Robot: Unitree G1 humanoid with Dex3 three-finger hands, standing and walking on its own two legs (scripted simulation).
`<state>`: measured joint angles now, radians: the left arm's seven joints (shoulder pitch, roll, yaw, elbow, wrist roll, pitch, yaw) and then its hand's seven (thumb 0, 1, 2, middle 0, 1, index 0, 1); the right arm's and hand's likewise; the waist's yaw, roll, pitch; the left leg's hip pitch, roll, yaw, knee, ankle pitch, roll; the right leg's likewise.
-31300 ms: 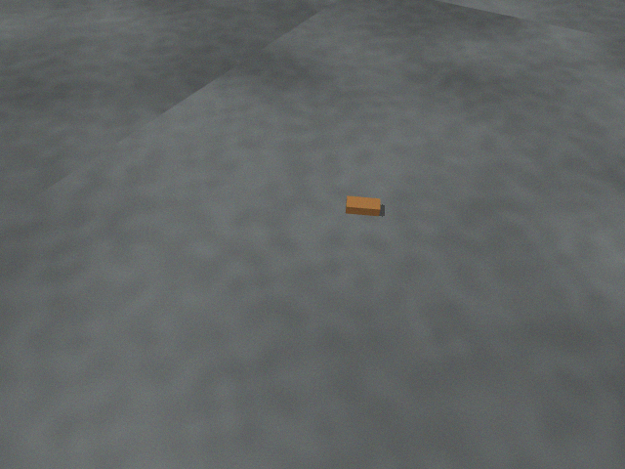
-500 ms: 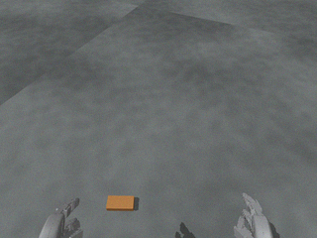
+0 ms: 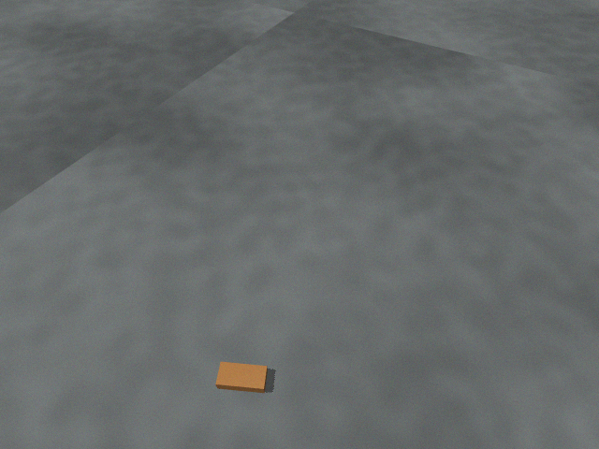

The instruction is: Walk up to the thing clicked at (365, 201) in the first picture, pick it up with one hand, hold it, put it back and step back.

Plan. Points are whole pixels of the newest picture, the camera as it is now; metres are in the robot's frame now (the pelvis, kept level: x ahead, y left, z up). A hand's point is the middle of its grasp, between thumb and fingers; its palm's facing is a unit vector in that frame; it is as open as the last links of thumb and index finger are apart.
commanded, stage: stand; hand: left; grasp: from above
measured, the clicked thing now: (242, 377) +0.44 +0.18 -0.74
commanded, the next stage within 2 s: none
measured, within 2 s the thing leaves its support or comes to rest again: neither
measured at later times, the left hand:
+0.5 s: hand out of the picture +0.03 +0.24 -0.14, palm faces +0.05 -0.94 -0.35, open 7.4 cm
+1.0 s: hand out of the picture +0.06 +0.23 -0.14, palm faces +0.04 -0.94 -0.33, open 7.4 cm
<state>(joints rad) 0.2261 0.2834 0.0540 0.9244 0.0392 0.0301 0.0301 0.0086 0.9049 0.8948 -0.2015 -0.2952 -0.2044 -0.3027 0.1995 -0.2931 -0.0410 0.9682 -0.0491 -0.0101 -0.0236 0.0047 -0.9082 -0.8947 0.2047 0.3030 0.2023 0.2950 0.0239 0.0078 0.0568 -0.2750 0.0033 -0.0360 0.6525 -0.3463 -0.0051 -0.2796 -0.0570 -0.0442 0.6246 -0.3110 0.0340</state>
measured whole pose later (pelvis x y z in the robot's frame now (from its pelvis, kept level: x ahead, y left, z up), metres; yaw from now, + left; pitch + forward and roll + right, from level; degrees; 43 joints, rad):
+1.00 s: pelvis +0.00 -0.02 +0.02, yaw +0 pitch -4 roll +0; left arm 0.11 0.31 0.04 1.16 0.02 0.00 0.01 0.00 0.90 0.89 -0.20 -0.30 -0.21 -0.30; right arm 0.14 -0.32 -0.01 1.14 -0.02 0.00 -0.02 0.00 -0.91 -0.89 0.20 0.30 0.20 0.29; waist 0.01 0.02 0.07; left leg -0.10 0.03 -0.05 0.37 -0.20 -0.03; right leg -0.11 -0.03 -0.07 0.35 -0.17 0.01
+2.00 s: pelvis +0.01 -0.02 +0.02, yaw +0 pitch -3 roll +0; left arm 0.10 0.33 0.03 1.15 0.01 -0.01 0.00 0.00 0.90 0.89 -0.20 -0.30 -0.21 -0.30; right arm 0.11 -0.34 0.01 1.13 -0.02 0.00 -0.01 0.00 -0.91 -0.89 0.20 0.30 0.20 0.30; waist 0.01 0.02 0.06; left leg -0.10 0.03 -0.05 0.34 -0.20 -0.03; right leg -0.11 -0.03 -0.07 0.34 -0.18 0.01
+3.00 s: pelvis -0.15 +0.03 +0.00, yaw -3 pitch -2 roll +1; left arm 0.15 0.34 0.07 0.83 0.03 0.04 0.01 0.01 0.90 0.89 -0.21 -0.30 -0.21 -0.30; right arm 0.13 -0.41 -0.04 0.87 0.01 0.04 -0.02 0.00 -0.91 -0.89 0.21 0.30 0.20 0.30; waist 0.01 0.02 0.17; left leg -0.44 -0.11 -0.12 1.13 -0.51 -0.01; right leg -0.30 0.00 0.04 0.62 -0.29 -0.02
